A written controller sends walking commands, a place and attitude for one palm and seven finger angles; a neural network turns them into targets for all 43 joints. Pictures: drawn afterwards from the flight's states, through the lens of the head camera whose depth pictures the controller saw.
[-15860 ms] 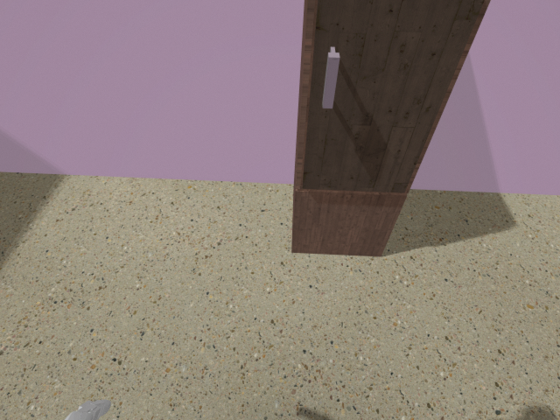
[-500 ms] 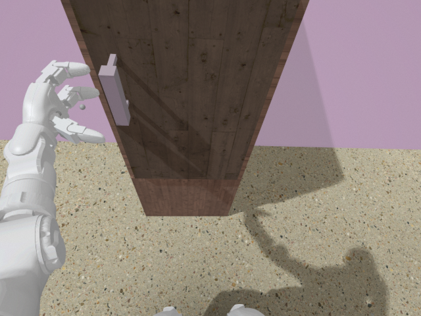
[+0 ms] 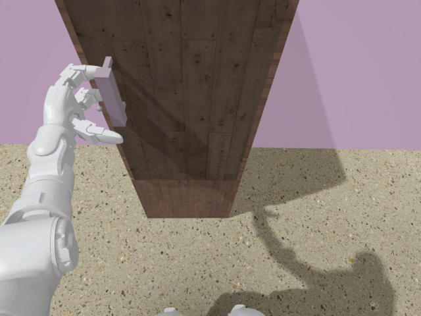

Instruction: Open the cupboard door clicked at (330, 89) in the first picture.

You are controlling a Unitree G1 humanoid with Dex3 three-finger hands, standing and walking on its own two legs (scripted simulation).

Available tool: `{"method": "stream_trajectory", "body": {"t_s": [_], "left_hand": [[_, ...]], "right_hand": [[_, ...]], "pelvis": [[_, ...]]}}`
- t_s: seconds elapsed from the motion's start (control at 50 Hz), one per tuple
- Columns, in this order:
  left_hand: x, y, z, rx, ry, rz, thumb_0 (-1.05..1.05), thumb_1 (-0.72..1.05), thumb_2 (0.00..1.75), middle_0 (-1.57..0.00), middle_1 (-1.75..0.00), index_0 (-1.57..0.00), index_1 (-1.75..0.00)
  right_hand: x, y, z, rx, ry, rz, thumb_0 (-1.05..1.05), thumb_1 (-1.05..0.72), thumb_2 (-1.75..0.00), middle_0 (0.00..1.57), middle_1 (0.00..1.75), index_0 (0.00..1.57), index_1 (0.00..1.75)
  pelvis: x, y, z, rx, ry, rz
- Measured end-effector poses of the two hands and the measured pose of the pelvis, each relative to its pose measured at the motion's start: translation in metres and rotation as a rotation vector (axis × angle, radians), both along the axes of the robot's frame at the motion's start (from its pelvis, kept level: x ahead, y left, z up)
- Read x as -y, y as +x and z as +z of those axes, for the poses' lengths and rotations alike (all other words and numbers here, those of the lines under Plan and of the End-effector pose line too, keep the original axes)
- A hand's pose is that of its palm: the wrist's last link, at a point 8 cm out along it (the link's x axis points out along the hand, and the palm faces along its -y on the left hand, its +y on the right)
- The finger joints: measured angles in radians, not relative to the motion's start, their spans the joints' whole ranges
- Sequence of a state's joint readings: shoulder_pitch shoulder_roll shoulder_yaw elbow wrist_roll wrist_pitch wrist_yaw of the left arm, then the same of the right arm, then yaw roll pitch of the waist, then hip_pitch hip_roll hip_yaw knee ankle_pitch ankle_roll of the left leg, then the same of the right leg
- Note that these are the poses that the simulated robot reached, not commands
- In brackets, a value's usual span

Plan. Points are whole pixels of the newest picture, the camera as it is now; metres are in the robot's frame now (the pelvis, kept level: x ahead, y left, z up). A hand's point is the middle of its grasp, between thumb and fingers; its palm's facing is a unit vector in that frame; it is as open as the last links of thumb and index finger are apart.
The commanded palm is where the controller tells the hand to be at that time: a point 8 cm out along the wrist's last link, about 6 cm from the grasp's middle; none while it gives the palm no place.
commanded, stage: slide the fingers in behind the handle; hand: left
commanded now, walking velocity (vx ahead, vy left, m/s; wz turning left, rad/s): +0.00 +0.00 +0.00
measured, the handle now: (114, 92) +0.52 +0.17 +0.10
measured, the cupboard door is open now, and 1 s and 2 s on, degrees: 0 0 6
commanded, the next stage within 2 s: close the thumb around the handle in 0.78 s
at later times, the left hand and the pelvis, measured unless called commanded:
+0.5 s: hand (117, 108) +0.47 +0.16 +0.11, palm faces -0.01 -1.00 +0.00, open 14.0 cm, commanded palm +0.45 +0.21 +0.11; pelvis +0.00 -0.02 +0.00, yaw +0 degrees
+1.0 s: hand (115, 111) +0.47 +0.16 +0.11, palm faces -0.02 -1.00 +0.00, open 13.7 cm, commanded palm +0.45 +0.21 +0.11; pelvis +0.00 -0.01 +0.00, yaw +0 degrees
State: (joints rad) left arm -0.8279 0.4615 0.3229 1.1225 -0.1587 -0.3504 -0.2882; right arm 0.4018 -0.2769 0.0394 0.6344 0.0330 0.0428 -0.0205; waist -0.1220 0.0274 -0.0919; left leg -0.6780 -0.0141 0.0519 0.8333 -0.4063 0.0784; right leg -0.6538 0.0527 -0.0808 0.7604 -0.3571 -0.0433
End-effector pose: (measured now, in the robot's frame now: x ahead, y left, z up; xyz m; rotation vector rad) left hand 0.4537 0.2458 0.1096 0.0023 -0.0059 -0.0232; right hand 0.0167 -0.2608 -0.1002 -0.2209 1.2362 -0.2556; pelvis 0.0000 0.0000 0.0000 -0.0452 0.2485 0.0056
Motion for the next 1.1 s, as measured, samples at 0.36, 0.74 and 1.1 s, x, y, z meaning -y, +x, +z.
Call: {"method": "stream_trajectory", "body": {"t_s": [0.36,0.74,1.1], "left_hand": [[0.027,-0.002,-0.002,-0.016,-0.006,0.006,-0.01,-0.50,0.30,-0.30,-1.20,-0.30,-1.20],[0.020,-0.006,0.001,-0.003,-0.001,0.017,-0.01,-0.50,0.30,-0.30,-1.20,-0.30,-1.20],[0.031,-0.003,0.000,-0.001,-0.005,0.012,-0.01,-0.29,0.40,-0.31,-1.22,-0.32,-1.22]], "right_hand": [[0.012,0.004,-0.001,0.028,0.009,0.003,0.01,-0.90,-0.90,0.20,0.30,0.21,0.30],[0.017,0.004,0.000,0.035,0.009,-0.008,0.01,-0.90,-0.90,0.20,0.30,0.21,0.30],[0.007,0.009,-0.001,0.063,0.011,0.010,0.01,-0.90,-0.90,0.20,0.30,0.21,0.30]], "pelvis": [[0.013,-0.003,0.001,0.011,0.013,-0.001],[0.016,-0.002,0.002,0.015,0.016,-0.008],[0.008,-0.006,0.000,0.017,0.014,-0.004]]}}
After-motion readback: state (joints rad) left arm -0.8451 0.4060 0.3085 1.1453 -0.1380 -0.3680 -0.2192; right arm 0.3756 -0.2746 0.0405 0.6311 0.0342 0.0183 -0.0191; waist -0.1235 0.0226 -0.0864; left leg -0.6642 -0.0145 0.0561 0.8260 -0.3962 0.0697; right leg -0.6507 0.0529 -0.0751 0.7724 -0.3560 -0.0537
